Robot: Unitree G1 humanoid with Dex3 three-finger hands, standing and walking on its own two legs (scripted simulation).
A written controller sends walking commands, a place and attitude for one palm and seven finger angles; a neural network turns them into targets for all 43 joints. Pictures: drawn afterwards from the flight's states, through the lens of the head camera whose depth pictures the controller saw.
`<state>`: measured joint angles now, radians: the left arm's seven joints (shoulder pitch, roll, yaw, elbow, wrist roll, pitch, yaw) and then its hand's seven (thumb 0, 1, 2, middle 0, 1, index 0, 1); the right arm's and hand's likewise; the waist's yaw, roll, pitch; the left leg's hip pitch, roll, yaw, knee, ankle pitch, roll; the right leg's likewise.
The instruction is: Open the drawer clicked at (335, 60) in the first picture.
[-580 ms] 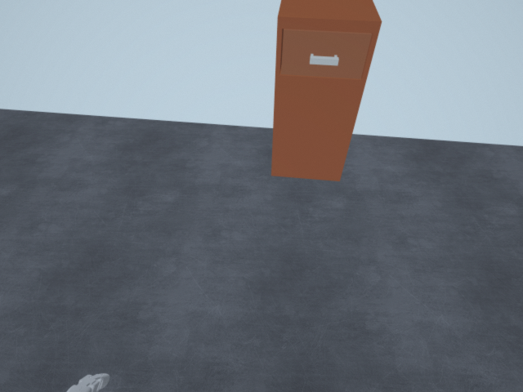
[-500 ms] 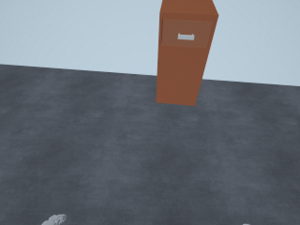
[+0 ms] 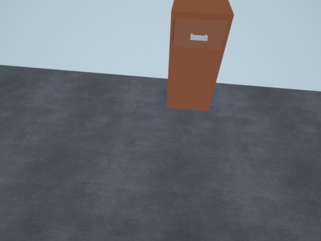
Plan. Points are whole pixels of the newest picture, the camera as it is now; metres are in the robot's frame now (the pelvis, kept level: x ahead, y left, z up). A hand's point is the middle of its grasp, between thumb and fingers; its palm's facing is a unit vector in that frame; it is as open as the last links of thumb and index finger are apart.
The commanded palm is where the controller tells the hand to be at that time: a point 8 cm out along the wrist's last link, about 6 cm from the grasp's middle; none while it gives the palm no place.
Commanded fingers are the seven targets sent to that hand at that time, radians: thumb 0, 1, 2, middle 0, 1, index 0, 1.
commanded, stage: stand and wait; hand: left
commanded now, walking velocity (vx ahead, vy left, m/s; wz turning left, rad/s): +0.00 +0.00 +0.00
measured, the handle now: (198, 36) +1.34 -0.18 -0.08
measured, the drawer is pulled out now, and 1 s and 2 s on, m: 0.00 0.00 0.00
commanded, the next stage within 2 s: look at it before walking up in 0.24 s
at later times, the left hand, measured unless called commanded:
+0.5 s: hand out of the picture +0.07 +0.24 -0.15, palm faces -0.03 -0.94 -0.33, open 7.4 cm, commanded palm none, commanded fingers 0.00 0.90 0.90 -0.20 -0.30 -0.20 -0.30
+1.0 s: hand out of the picture +0.07 +0.25 -0.15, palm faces -0.03 -0.94 -0.33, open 7.4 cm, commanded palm none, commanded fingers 0.00 0.90 0.90 -0.20 -0.30 -0.20 -0.30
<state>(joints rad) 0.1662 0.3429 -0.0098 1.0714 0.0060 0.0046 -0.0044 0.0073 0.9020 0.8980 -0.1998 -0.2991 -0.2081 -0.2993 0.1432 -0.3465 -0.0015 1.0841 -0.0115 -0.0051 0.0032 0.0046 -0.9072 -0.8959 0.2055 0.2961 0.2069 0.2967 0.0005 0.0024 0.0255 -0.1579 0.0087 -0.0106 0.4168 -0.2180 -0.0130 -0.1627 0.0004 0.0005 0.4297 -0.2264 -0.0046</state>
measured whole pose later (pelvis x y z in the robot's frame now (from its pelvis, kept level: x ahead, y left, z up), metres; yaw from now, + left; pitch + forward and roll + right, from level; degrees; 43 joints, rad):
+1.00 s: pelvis +0.00 +0.00 +0.00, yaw -1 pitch -2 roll +0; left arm 0.15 0.34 -0.01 1.09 0.01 -0.01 0.00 0.01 0.90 0.90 -0.20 -0.30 -0.21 -0.30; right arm 0.12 -0.34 0.00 1.11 -0.01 -0.01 0.00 0.00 -0.91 -0.90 0.21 0.30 0.21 0.30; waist 0.00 0.00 0.02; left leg -0.13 0.01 0.00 0.37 -0.20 -0.01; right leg -0.14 0.01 0.01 0.38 -0.20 0.00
